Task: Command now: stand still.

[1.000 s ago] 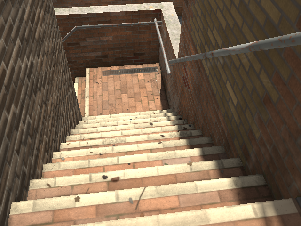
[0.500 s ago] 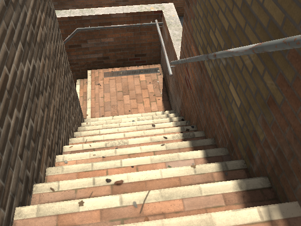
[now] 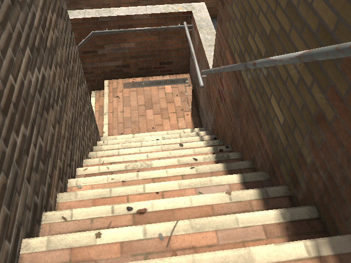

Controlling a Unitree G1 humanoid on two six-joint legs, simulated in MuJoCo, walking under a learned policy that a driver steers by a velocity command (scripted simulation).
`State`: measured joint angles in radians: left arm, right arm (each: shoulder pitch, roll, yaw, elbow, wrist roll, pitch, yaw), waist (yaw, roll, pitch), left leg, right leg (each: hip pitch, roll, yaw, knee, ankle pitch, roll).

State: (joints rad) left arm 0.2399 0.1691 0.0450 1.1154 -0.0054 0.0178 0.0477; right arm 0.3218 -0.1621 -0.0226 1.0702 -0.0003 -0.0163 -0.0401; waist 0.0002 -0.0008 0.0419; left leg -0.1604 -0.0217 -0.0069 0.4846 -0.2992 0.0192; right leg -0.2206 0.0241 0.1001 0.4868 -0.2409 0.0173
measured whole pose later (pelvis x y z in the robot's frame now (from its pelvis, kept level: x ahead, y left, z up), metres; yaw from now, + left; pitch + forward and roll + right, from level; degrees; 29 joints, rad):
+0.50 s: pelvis +0.00 +0.01 +0.00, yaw +0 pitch -1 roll +0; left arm 0.29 0.16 0.03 1.15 -0.01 0.02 0.06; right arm 0.36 -0.15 -0.02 1.09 0.00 -0.01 -0.04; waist 0.00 0.00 0.03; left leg -0.16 -0.04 0.00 0.48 -0.30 0.04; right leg -0.23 0.01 0.10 0.49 -0.26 0.02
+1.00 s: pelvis +0.15 -0.05 +0.01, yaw +0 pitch +2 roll +0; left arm 0.51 0.14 0.01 1.10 0.01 -0.09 0.00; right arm 0.22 -0.25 -0.06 0.91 0.02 -0.07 0.00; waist 0.05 0.04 -0.03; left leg -0.67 0.10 -0.01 0.99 -0.10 0.04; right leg -0.04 0.04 -0.03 0.30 -0.28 -0.05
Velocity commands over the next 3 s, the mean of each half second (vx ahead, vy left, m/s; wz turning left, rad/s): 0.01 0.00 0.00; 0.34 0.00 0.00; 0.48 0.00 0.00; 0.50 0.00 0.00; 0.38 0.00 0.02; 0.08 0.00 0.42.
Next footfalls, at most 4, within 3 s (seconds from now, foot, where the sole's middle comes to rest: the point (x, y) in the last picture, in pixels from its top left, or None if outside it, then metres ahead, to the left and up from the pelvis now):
0.76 right None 0.11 -0.14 -0.77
1.20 left None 0.42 0.08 -0.77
1.66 right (233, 260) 0.52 -0.18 -0.77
2.04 left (173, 242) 0.67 0.04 -0.97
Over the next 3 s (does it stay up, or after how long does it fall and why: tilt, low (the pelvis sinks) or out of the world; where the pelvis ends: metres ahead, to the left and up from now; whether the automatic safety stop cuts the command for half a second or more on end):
stays up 0.81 -0.07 -0.42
